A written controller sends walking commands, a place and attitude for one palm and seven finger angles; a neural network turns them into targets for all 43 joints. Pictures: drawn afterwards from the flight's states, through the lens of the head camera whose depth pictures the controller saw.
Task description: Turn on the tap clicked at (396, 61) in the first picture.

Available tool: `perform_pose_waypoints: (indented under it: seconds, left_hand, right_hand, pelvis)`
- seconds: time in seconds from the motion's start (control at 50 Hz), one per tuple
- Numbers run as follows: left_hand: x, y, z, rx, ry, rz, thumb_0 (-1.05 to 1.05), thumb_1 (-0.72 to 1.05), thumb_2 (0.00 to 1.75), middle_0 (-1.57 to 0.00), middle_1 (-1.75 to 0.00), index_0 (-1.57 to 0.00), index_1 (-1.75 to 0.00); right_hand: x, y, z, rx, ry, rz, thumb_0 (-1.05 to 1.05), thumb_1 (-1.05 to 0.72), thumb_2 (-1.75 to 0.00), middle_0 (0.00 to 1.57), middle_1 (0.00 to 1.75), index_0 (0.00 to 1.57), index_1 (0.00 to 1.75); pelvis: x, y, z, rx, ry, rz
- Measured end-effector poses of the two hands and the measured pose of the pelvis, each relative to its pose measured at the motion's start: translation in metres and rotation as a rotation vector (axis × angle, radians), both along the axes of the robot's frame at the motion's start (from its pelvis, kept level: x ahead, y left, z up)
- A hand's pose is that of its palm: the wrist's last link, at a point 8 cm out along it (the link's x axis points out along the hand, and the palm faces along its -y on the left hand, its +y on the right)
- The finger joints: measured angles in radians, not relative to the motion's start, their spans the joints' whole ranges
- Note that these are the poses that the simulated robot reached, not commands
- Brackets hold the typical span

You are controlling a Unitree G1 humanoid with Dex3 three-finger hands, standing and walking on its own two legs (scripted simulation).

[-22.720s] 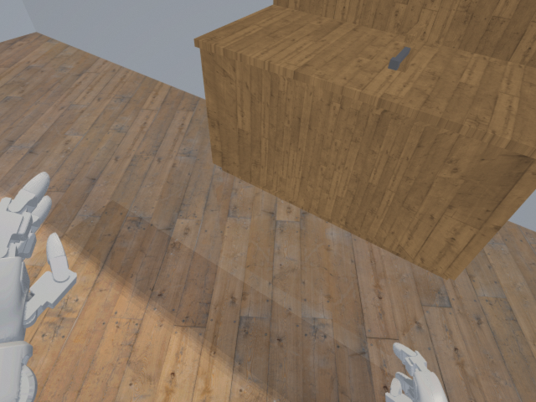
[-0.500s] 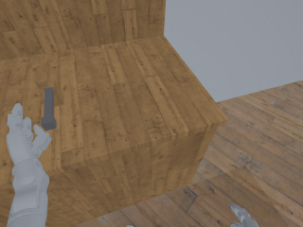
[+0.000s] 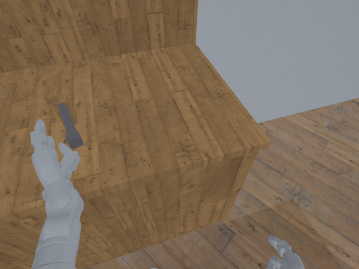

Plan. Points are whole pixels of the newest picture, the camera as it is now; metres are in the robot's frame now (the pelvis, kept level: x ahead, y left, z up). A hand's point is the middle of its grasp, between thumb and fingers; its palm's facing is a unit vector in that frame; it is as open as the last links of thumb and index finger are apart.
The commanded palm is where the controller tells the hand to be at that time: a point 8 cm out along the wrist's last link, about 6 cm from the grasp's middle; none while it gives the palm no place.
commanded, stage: push the lever round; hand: left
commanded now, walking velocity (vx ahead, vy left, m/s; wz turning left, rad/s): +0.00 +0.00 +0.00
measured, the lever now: (74, 140) +0.37 +0.27 +0.09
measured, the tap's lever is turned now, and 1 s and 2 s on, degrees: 13 37 66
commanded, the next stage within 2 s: none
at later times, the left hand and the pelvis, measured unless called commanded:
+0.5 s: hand (92, 147) +0.36 +0.22 +0.08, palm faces +0.69 -0.72 -0.06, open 7.7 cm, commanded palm +0.31 +0.24 +0.08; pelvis +0.00 +0.00 +0.00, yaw +0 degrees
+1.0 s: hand (108, 137) +0.39 +0.20 +0.08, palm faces +0.76 -0.65 -0.05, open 7.6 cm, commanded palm +0.34 +0.21 +0.08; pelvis +0.00 -0.01 +0.00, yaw +0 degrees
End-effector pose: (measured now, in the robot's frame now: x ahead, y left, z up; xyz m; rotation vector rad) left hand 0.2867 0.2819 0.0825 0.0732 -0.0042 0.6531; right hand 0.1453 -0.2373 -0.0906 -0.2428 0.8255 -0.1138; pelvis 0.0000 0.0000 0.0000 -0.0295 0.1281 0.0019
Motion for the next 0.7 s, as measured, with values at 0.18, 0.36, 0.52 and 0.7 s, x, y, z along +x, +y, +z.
perform_pose_waypoints:
  seconds: [0.18,0.36,0.52,0.7]
  left_hand:
    - [0.005,-0.010,-0.001,-0.010,0.003,0.043,0.01,0.92,0.92,-0.15,-0.15,-0.15,-0.16]
    - [0.012,-0.022,-0.001,-0.013,0.006,0.081,0.01,0.92,0.92,-0.15,-0.15,-0.15,-0.16]
    - [0.020,-0.034,0.000,-0.022,0.011,0.112,0.02,0.93,0.92,-0.15,-0.15,-0.15,-0.16]
    - [0.026,-0.046,0.001,-0.035,0.016,0.147,0.01,0.94,0.92,-0.15,-0.15,-0.15,-0.16]
  right_hand:
    - [-0.003,-0.002,-0.001,0.000,0.024,-0.008,0.01,-0.90,-0.90,0.20,0.30,0.21,0.30]
    - [-0.007,-0.005,-0.004,-0.004,0.050,-0.017,0.01,-0.90,-0.90,0.20,0.30,0.21,0.30]
    - [-0.009,-0.004,-0.005,0.003,0.063,-0.026,0.01,-0.90,-0.90,0.20,0.30,0.21,0.30]
    - [-0.009,-0.001,-0.007,0.011,0.080,-0.019,0.01,-0.90,-0.90,0.20,0.30,0.20,0.30]
  pelvis:
    - [0.001,-0.002,0.000,0.001,-0.001,0.000]
    - [0.000,-0.002,0.000,0.000,0.000,0.003]
    - [0.000,-0.002,0.000,0.000,0.003,0.000]
    - [-0.001,-0.002,-0.001,0.000,0.004,0.003]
